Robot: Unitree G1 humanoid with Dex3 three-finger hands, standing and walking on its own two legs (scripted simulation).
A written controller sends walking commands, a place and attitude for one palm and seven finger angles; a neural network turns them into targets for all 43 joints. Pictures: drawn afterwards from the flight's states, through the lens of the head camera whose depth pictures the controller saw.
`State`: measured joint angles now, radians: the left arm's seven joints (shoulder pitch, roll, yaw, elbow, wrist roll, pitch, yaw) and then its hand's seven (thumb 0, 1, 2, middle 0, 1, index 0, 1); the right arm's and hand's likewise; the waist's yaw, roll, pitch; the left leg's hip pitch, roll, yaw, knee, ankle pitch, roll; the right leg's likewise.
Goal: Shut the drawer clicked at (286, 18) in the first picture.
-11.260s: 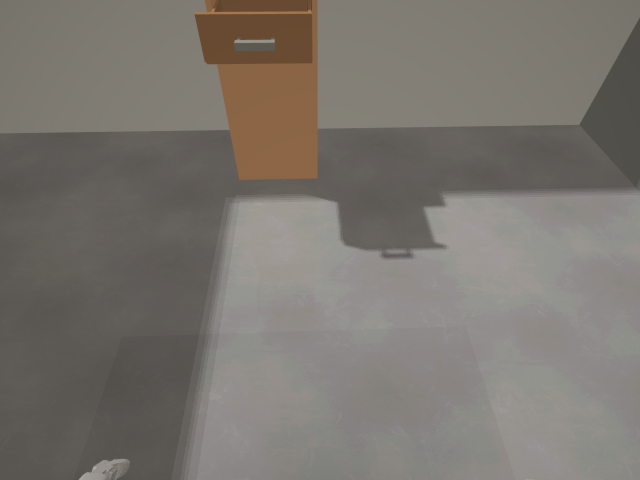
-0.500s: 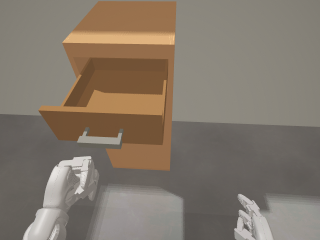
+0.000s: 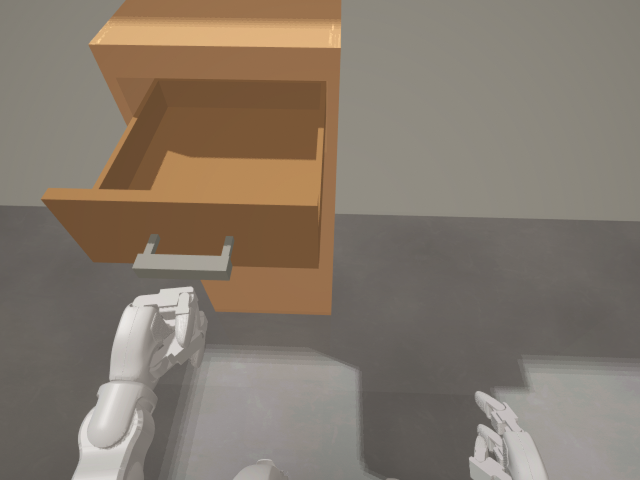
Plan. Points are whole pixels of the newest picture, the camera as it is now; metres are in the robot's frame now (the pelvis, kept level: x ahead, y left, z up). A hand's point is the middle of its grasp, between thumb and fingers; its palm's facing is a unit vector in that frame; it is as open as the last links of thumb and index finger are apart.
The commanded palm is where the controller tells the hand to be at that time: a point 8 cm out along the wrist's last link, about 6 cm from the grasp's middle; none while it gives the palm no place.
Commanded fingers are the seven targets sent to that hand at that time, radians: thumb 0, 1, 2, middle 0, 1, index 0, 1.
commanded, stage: bring the fist close to the handle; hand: left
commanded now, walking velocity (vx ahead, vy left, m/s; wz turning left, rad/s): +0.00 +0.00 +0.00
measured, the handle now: (187, 254) +0.39 +0.20 +0.05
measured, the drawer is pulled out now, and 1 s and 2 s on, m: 0.28 0.27 0.14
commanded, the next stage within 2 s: push the drawer shut in 0.48 s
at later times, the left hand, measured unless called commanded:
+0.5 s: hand (198, 334) +0.27 +0.16 +0.05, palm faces -0.01 -1.00 -0.04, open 3.2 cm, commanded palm +0.25 +0.21 +0.05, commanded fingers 0.00 0.90 0.90 -1.40 -1.60 -1.40 -1.60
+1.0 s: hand (203, 304) +0.31 +0.16 +0.05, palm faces -0.02 -1.00 -0.04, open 3.1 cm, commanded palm +0.31 +0.22 +0.05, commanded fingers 0.00 0.90 0.90 -1.40 -1.60 -1.40 -1.60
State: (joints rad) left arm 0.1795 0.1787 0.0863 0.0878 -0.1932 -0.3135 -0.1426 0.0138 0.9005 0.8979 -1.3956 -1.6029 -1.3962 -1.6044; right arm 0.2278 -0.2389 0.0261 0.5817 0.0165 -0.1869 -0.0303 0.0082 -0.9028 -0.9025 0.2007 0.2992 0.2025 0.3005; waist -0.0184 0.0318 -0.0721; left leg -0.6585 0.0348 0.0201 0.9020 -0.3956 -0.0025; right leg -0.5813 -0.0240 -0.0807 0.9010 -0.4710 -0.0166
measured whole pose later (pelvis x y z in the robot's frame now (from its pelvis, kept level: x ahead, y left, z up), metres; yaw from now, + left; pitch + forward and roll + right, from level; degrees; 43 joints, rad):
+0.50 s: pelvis +0.00 +0.00 -0.01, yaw +0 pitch +10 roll -1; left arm 0.15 0.20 0.12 0.15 -0.22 -0.36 -0.17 0.01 0.90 0.90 -1.40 -1.60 -1.40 -1.60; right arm 0.24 -0.25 0.01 0.57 0.03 -0.13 -0.04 0.01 -0.90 -0.90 0.20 0.30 0.20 0.30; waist -0.03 0.04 -0.09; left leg -0.71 0.04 0.02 0.94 -0.41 -0.01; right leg -0.64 -0.02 -0.08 0.94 -0.49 -0.02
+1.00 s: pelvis +0.00 +0.00 -0.01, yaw +0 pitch +11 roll -1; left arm -0.06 0.21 0.13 0.32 -0.20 -0.34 -0.16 -0.01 0.87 0.92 -1.39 -1.60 -1.40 -1.60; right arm 0.24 -0.25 0.02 0.60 0.03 -0.10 -0.04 0.01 -0.90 -0.90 0.20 0.30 0.20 0.30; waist -0.03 0.03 -0.09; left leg -0.73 0.04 0.01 0.95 -0.40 0.00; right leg -0.65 -0.02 -0.08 0.94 -0.48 -0.02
